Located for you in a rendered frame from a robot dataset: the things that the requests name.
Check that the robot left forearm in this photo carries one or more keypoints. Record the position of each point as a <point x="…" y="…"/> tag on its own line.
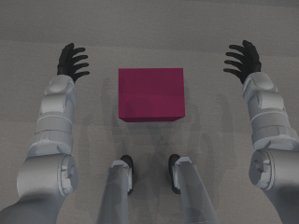
<point x="55" y="120"/>

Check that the right robot shin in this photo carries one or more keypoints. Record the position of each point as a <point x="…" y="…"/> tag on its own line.
<point x="182" y="159"/>

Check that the robot right hand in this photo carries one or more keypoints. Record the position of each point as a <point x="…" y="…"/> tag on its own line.
<point x="250" y="62"/>

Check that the left robot thigh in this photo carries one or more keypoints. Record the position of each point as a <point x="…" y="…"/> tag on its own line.
<point x="114" y="204"/>

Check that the robot left upper arm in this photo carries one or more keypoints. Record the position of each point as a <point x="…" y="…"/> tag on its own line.
<point x="44" y="182"/>

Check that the robot right upper arm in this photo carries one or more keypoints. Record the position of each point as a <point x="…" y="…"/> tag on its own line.
<point x="276" y="173"/>

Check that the robot left hand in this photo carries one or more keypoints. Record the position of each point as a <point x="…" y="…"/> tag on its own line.
<point x="66" y="62"/>

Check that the carton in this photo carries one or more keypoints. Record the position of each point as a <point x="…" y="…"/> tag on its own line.
<point x="151" y="94"/>

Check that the robot right forearm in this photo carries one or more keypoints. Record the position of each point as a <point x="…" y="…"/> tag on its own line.
<point x="267" y="114"/>

